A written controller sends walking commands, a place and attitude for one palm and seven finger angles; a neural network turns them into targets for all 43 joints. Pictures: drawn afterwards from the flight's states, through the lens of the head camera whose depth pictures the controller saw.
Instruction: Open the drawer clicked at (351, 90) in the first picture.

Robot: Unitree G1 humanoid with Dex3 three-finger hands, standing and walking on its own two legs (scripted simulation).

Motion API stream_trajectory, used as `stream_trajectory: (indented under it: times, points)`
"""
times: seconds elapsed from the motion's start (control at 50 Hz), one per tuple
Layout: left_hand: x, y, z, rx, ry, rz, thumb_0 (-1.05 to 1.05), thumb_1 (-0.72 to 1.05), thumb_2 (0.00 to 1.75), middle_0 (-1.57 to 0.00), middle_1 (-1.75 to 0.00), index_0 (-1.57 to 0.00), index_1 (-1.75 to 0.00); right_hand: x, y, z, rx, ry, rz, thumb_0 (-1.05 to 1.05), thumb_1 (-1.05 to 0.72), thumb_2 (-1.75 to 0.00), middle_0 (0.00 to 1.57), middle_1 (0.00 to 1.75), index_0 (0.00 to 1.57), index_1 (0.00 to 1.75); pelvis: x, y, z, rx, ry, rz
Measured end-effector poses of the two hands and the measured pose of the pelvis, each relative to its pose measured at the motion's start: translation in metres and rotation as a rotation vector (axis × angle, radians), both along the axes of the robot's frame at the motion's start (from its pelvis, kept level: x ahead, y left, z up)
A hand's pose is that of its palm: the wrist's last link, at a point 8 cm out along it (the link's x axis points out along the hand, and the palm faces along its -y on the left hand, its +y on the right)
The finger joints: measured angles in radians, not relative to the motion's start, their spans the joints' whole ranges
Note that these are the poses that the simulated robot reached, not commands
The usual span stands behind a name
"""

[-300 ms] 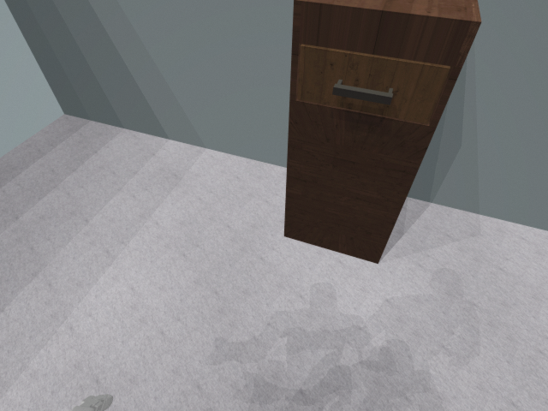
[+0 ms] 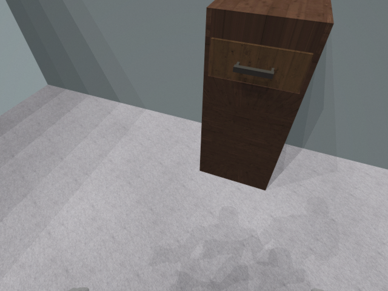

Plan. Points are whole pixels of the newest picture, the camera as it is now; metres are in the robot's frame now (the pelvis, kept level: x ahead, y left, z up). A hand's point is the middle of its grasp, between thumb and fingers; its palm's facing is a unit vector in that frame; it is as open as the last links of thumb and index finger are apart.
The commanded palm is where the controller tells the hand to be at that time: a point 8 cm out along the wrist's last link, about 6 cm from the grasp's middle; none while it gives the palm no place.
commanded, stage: stand and wait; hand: left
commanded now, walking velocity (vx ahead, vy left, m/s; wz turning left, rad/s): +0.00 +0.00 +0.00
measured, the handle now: (254, 69) +0.91 -0.18 +0.02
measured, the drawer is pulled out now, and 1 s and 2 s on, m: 0.00 0.00 0.00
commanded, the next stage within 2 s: look at it before walking up in 0.52 s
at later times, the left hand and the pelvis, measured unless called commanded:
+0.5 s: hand out of the picture +0.06 +0.24 -0.15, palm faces -0.03 -0.94 -0.34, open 7.4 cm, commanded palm none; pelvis -0.02 -0.01 +0.00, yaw +0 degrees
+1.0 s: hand out of the picture +0.07 +0.23 -0.15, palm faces -0.03 -0.94 -0.34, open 7.4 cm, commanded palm none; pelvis +0.00 -0.01 +0.00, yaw +0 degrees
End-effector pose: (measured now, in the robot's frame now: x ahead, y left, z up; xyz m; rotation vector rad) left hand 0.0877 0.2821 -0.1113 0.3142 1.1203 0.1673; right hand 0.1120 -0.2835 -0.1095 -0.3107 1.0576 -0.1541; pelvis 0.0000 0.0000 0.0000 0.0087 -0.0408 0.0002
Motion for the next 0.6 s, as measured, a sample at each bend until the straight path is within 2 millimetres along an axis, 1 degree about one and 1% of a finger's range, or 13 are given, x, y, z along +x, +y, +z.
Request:
stream_trajectory:
  times: [0.16, 0.28, 0.42, 0.6]
  points:
    - [-0.027, -0.001, -0.004, 0.006, 0.07, 0.022, 0.01, 0.9, 0.89, -0.21, -0.3, -0.21, -0.3, -0.033, -0.014, -0.006, -0.012, 0.09, -0.031, 0.01, -0.91, -0.9, 0.21, 0.3, 0.2, 0.3, -0.007, -0.006, 0.002, -0.002, -0.001, 0.001]
    - [-0.039, -0.001, -0.004, 0.014, 0.098, 0.03, 0.01, 0.9, 0.89, -0.21, -0.3, -0.21, -0.3, -0.055, -0.02, -0.009, -0.014, 0.141, -0.052, 0.01, -0.91, -0.9, 0.21, 0.3, 0.2, 0.3, -0.01, -0.009, 0.003, -0.003, -0.003, 0.0]
    - [-0.04, -0.002, -0.002, 0.018, 0.099, 0.027, 0.01, 0.9, 0.89, -0.2, -0.3, -0.2, -0.3, -0.068, -0.021, -0.011, -0.008, 0.165, -0.064, 0.01, -0.91, -0.9, 0.21, 0.3, 0.2, 0.3, -0.014, -0.011, 0.004, -0.004, -0.004, -0.002]
    - [-0.033, -0.004, -0.002, 0.013, 0.082, 0.018, 0.01, 0.9, 0.89, -0.2, -0.3, -0.2, -0.3, -0.069, -0.019, -0.011, -0.003, 0.166, -0.063, 0.01, -0.91, -0.9, 0.21, 0.3, 0.2, 0.3, -0.015, -0.011, 0.004, -0.003, 0.002, -0.003]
